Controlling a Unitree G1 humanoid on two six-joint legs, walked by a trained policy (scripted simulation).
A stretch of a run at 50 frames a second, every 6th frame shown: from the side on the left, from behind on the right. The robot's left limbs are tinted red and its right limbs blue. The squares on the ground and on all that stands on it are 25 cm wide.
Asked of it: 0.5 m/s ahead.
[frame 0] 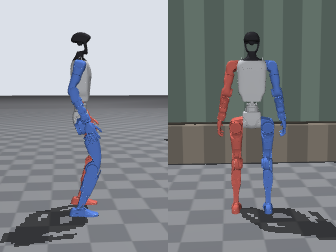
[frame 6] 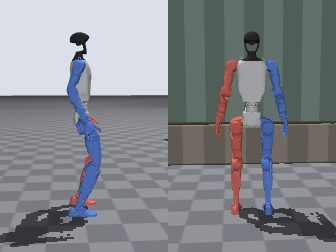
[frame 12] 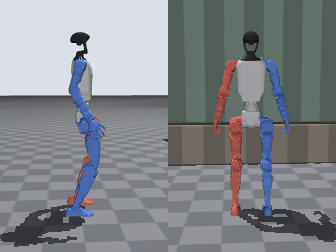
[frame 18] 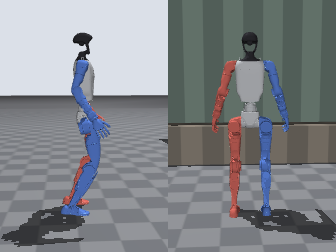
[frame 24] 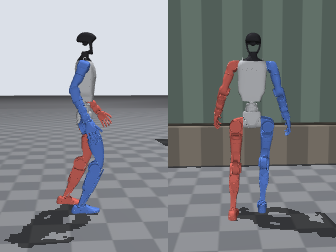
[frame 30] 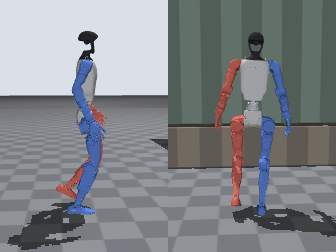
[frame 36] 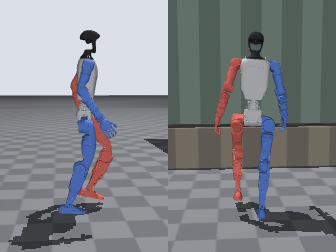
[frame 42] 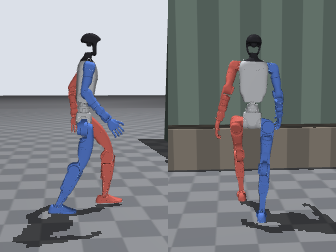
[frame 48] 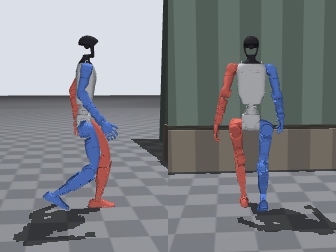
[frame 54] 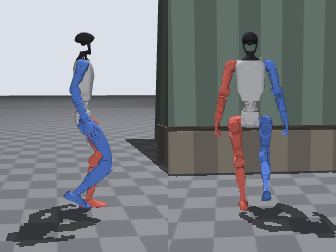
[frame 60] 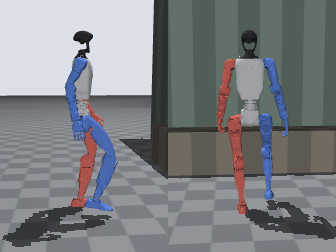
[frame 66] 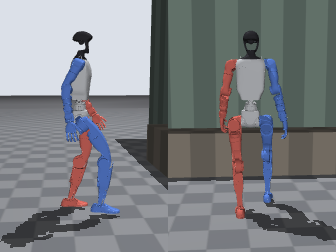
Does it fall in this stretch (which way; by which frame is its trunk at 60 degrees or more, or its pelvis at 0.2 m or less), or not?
no
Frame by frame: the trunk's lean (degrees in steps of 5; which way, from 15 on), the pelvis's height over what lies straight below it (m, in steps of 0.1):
0: 0, 0.8
6: 0, 0.8
12: 5, 0.8
18: 0, 0.8
24: 0, 0.8
30: 5, 0.8
36: 5, 0.8
42: 5, 0.8
48: 5, 0.7
54: 0, 0.8
60: 0, 0.8
66: 0, 0.8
